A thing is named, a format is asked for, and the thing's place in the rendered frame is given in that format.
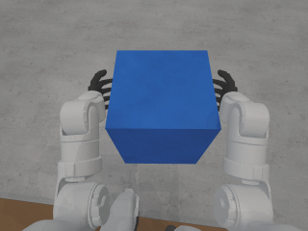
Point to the robot left forearm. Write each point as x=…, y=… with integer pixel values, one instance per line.
x=79, y=134

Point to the right robot upper arm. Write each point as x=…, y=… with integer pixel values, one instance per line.
x=245, y=208

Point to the right robot hand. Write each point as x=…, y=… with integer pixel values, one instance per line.
x=229, y=86

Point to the left robot shin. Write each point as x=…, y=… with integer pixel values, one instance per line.
x=131, y=191

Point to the left robot upper arm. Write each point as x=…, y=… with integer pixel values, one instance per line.
x=78, y=207

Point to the left robot hand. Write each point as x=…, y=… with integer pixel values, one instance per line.
x=97, y=85

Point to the robot right forearm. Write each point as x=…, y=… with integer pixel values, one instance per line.
x=248, y=126

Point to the carton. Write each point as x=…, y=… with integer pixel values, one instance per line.
x=163, y=107

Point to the left robot thigh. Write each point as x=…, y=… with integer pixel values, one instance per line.
x=123, y=213

